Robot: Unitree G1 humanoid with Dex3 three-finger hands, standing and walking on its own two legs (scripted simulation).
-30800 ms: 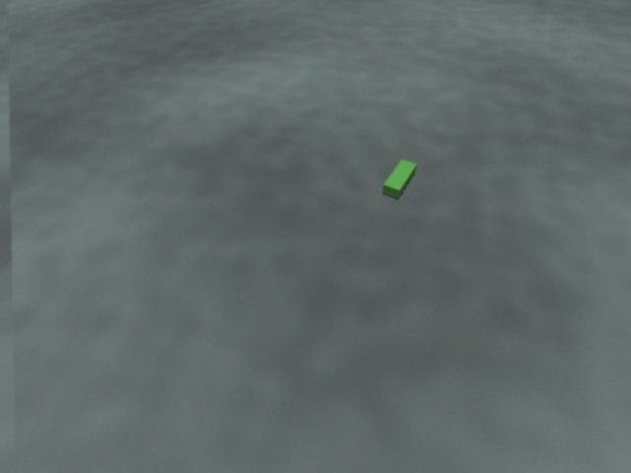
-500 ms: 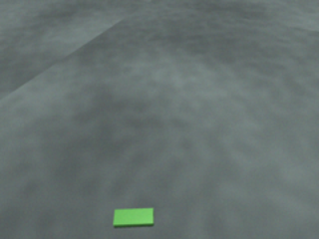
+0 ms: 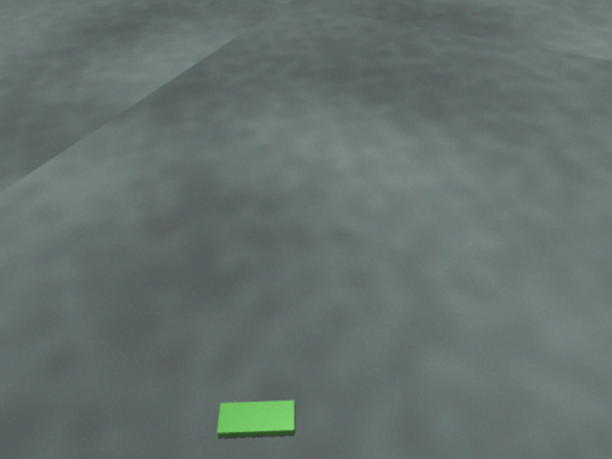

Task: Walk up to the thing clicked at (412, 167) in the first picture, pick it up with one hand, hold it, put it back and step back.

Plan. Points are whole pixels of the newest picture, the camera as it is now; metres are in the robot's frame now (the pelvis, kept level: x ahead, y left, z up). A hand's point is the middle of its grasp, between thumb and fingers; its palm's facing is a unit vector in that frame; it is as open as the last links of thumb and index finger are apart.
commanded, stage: stand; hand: left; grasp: from above
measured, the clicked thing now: (257, 418) +0.35 +0.19 -0.76
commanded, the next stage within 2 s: rise first in 0.08 s
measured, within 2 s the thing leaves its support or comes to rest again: neither
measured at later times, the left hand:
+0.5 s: hand out of the picture +0.14 +0.25 -0.18, palm faces -0.07 -0.92 -0.38, open 10.6 cm
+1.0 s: hand out of the picture +0.12 +0.27 -0.32, palm faces -0.33 -0.74 -0.59, open 14.1 cm
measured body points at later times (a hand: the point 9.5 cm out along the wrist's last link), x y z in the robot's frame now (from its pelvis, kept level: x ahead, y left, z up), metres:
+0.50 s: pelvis -0.02 +0.00 -0.03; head +0.04 +0.01 +0.42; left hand +0.15 +0.30 -0.15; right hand +0.09 -0.26 -0.15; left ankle -0.01 +0.14 -0.75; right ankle +0.00 -0.13 -0.75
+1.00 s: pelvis -0.04 +0.01 -0.17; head +0.09 +0.03 +0.27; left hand +0.14 +0.31 -0.28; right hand +0.17 -0.23 -0.26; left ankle -0.01 +0.14 -0.75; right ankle +0.00 -0.13 -0.75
